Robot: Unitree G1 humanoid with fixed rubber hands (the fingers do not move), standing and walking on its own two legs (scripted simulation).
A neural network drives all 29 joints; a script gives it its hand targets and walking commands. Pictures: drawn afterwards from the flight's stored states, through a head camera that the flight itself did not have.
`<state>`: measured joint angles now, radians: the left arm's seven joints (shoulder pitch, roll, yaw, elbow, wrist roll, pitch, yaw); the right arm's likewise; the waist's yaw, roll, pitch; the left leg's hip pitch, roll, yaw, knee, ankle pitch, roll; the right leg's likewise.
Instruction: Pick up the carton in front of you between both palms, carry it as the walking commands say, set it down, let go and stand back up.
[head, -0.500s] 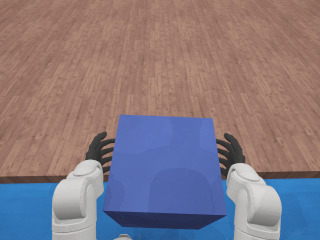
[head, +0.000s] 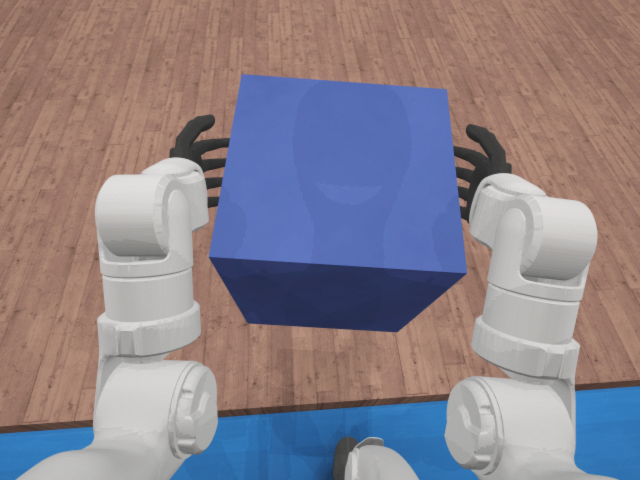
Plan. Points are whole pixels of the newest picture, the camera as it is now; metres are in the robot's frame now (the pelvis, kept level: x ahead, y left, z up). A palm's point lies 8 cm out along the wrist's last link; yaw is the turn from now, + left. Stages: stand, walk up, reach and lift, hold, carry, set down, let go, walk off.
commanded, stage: carry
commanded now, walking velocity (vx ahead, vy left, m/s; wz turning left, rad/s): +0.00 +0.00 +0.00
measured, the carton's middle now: (332, 224) +0.41 +0.00 +0.07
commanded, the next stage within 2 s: none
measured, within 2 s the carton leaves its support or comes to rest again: neither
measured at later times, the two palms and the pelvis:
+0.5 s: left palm (193, 98) +0.54 +0.17 +0.14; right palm (434, 108) +0.54 -0.12 +0.15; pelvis +0.15 +0.02 +0.00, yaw +1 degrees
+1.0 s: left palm (193, 110) +0.55 +0.18 +0.12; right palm (423, 116) +0.55 -0.12 +0.12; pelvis +0.19 +0.02 +0.01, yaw +1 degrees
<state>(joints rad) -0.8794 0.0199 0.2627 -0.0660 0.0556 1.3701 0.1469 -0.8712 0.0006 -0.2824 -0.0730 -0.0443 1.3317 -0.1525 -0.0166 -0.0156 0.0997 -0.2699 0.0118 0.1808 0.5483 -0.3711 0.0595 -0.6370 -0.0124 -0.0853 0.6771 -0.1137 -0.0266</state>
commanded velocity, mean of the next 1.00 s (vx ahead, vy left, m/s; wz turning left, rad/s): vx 0.00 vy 0.00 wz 0.00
